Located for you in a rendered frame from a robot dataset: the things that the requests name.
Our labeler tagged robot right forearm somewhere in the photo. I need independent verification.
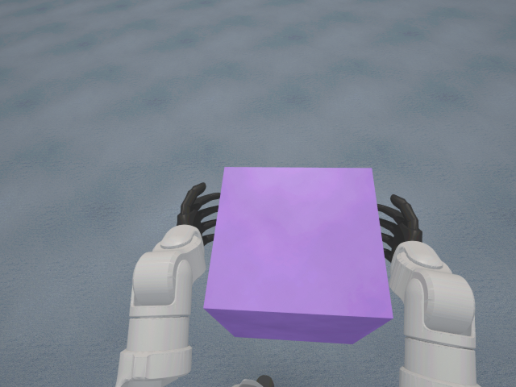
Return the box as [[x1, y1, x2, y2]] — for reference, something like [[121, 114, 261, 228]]
[[389, 241, 481, 387]]

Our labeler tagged right robot hand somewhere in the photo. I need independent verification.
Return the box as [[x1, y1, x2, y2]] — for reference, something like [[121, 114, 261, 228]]
[[377, 194, 422, 263]]

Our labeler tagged robot left forearm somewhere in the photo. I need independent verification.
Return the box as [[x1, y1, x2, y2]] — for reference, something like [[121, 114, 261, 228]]
[[115, 225, 206, 387]]

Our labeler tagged left robot hand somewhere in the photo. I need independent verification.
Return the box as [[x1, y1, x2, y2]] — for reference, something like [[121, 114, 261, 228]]
[[177, 182, 221, 246]]

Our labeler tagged carton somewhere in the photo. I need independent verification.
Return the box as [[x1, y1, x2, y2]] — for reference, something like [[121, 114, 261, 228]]
[[203, 167, 393, 344]]

